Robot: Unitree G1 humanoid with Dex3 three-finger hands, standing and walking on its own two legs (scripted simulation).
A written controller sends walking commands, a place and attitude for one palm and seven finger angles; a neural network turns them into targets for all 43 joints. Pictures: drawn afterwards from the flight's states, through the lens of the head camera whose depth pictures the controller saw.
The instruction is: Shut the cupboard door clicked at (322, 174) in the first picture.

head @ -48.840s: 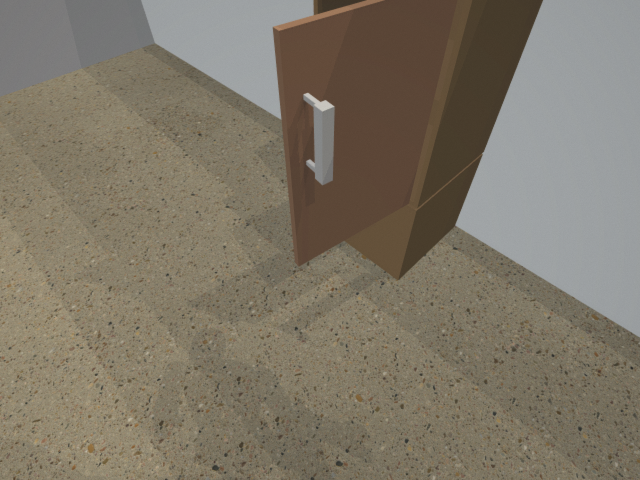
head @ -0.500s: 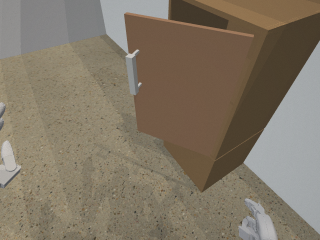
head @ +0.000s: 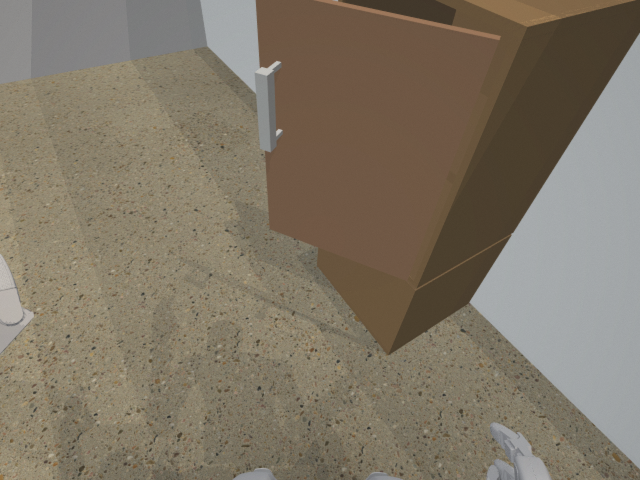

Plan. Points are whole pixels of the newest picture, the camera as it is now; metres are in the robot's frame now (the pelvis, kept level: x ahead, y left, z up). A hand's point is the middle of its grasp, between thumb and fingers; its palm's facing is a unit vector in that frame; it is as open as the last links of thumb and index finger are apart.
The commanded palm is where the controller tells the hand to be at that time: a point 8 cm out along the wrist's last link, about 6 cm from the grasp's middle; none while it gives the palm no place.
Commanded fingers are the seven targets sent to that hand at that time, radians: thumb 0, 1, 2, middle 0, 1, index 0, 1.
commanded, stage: step back with the hand held close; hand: left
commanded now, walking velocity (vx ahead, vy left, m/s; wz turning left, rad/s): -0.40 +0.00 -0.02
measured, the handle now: (272, 107) +0.76 +0.12 +0.08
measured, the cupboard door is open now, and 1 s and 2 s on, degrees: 33 33 33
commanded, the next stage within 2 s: stop stepping back and stand still in 0.54 s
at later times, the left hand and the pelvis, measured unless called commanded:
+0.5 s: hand out of the picture +0.11 +0.29 +0.19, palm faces +0.54 -0.74 -0.39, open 7.4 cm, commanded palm +0.03 +0.32 +0.20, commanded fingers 0.00 0.90 0.90 -0.20 -0.30 -0.20 -0.30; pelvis -0.09 +0.01 +0.00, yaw +5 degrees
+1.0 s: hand out of the picture +0.03 +0.26 +0.20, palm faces +0.41 -0.81 -0.42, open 7.4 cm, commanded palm -0.02 +0.29 +0.20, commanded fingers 0.00 0.90 0.90 -0.20 -0.30 -0.20 -0.30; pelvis -0.18 +0.00 +0.02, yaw -4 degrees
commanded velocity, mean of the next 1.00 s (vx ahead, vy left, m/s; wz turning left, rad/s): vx -0.17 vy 0.01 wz -0.07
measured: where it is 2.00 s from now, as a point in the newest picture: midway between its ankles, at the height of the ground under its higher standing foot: outside the picture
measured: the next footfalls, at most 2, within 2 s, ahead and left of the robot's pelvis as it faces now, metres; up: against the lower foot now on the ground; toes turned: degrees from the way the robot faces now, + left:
left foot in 0.44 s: -0.04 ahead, +0.12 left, +0.00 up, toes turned +6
right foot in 0.72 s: -0.16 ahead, -0.10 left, +0.00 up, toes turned -4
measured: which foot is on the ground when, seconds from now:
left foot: down 0.00-0.26, up 0.28-0.42, down 0.44-1.00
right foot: down 0.00-0.44, up 0.46-0.70, down 0.72-1.00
